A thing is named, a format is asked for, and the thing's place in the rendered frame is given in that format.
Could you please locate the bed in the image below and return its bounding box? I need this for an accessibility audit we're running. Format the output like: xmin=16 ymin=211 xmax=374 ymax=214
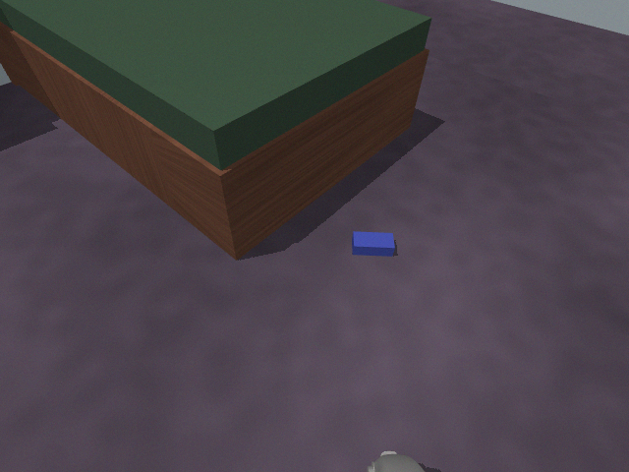
xmin=0 ymin=0 xmax=431 ymax=261

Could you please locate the carton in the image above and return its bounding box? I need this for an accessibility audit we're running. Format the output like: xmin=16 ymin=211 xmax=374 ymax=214
xmin=352 ymin=231 xmax=395 ymax=257

